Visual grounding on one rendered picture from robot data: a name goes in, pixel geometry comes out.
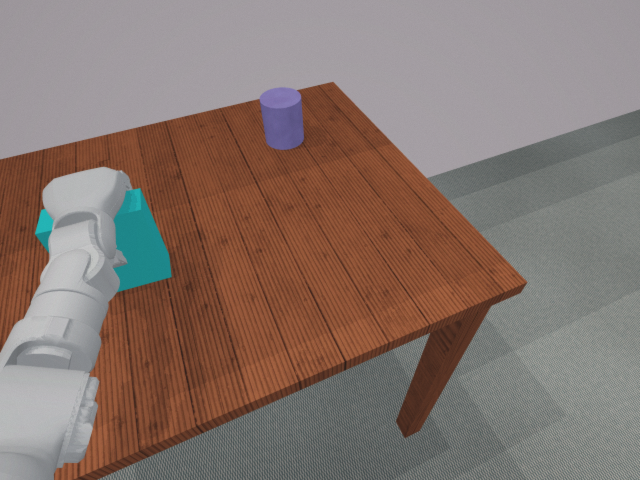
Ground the left robot hand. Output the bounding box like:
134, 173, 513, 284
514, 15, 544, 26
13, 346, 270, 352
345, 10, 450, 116
42, 167, 133, 268

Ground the robot left forearm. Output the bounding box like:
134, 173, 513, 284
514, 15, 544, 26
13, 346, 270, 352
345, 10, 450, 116
0, 207, 120, 373

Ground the table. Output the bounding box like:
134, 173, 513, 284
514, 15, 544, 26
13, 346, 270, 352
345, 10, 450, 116
0, 82, 527, 480

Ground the sponge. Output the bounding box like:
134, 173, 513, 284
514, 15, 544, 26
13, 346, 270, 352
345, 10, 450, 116
35, 188, 172, 292

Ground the left robot upper arm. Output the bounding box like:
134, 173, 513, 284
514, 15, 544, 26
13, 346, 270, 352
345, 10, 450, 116
0, 364, 99, 480

